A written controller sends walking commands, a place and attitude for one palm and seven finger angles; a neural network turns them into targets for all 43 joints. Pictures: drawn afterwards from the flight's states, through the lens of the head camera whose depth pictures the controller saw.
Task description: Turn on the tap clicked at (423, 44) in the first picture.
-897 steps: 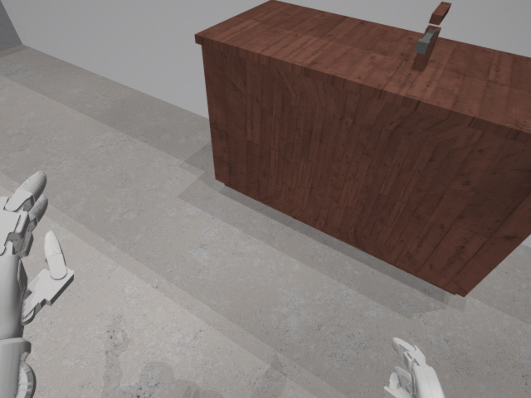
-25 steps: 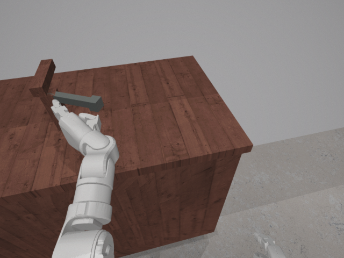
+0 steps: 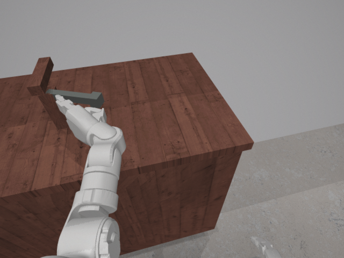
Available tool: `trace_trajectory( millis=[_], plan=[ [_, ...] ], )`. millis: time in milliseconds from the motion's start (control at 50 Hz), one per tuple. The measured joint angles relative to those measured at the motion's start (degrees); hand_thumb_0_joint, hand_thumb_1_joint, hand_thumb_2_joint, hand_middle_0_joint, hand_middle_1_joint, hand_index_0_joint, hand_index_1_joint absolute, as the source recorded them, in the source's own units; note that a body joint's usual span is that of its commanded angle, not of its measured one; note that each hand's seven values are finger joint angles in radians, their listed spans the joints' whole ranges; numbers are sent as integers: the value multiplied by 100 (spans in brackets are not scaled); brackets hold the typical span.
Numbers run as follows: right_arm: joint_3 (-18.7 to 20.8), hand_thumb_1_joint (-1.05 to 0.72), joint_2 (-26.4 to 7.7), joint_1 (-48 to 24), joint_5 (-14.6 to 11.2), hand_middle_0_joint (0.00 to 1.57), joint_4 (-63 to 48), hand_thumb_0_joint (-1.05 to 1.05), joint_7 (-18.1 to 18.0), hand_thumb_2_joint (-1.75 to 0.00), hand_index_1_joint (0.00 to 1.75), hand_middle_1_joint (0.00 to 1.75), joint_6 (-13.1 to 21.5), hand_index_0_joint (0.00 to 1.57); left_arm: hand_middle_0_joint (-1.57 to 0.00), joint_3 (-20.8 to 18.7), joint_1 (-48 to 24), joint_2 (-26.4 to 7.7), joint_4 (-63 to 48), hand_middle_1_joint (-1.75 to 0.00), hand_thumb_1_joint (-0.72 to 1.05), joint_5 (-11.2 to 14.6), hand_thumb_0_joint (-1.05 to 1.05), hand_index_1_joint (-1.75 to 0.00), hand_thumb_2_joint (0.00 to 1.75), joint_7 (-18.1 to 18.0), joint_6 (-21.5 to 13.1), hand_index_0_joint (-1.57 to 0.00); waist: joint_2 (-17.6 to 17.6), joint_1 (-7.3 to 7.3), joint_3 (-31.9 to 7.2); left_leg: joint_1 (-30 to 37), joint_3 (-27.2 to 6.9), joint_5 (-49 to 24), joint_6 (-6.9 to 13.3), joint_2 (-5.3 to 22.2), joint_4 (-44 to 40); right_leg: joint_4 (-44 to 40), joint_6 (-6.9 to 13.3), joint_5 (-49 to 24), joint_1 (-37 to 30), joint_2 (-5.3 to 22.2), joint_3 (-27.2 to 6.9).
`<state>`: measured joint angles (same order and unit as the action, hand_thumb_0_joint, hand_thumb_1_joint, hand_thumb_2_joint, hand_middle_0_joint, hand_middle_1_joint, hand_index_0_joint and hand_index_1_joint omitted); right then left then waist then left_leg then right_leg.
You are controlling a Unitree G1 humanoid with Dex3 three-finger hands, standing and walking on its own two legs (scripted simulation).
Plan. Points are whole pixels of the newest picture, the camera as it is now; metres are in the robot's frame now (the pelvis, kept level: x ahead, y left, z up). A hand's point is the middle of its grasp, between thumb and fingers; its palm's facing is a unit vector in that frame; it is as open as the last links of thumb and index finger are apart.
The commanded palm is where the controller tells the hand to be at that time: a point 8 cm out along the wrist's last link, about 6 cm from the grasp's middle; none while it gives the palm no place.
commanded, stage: lift the hand up off the lever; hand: left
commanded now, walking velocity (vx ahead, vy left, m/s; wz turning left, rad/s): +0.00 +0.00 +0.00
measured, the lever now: (96, 99) +0.44 +0.23 +0.16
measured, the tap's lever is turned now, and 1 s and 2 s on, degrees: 64 64 64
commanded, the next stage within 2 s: none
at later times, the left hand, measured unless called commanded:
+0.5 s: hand (95, 109) +0.39 +0.21 +0.17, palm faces +0.80 -0.59 -0.03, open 7.8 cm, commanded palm +0.34 +0.22 +0.17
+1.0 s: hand (97, 101) +0.39 +0.20 +0.19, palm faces +0.77 -0.64 +0.00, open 7.8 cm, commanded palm +0.33 +0.21 +0.19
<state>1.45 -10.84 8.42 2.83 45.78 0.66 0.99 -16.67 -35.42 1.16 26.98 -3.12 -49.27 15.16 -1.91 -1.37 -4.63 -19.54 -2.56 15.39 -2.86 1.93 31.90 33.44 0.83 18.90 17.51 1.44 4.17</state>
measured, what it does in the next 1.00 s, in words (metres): stands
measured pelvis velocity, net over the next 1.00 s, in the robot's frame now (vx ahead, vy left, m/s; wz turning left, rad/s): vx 0.01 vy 0.00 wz -0.01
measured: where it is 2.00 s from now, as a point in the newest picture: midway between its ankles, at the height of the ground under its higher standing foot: outside the picture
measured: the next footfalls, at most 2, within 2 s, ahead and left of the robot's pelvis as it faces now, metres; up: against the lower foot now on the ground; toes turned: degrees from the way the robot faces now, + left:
none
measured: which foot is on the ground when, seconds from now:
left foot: down 0.00-1.00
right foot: down 0.00-1.00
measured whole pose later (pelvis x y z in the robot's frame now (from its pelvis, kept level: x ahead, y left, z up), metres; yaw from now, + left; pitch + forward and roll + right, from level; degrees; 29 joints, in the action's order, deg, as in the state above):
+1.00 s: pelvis +0.01 +0.00 +0.01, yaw -1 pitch -1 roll +1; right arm 0.6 -10.9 5.1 1.0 45.2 0.6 -0.4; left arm -13.1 -29.8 1.6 12.2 0.0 -45.1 23.5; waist -2.9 -3.4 -3.7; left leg -10.7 -1.7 14.2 -2.9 2.0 25.9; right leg 27.9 0.7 17.7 9.1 1.3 3.6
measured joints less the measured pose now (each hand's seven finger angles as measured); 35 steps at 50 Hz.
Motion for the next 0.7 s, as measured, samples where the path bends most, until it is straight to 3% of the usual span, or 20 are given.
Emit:
trace_trajectory(
  millis=[280,420,500,700],
  plan=[
    [48,-91,-121,43,-63,20,-50,1,-52,-89,30,30,-19,20,-15,-10,242,-117,-489,-15,90,123,2,-14,90,211,131,-13,-43,20,-7,246,11,-34,-39,50,-164,-122,41,-19,-216,-51,-6],
    [-1,-91,-141,-76,-161,20,-48,2,-113,-90,30,30,-57,20,-15,-1,392,-128,-651,-15,90,258,2,-15,90,338,335,-15,-26,-17,17,501,5,-104,-39,56,-357,-302,44,-76,-469,-59,9],
    [-16,-91,-123,-191,-170,20,-42,1,-134,-90,30,30,-12,20,-15,0,369,-162,-674,-15,90,212,2,-15,90,339,394,-15,-13,-48,59,545,-4,-124,-43,66,-394,-371,47,-113,-531,-71,19],
    [-56,-91,-54,-299,-186,20,-51,1,-114,-90,30,30,-10,20,-14,269,307,-71,-921,-15,90,269,2,-15,90,415,567,-15,-25,-141,86,660,2,-148,-17,10,-497,-459,13,-123,-646,-16,19]
  ],
)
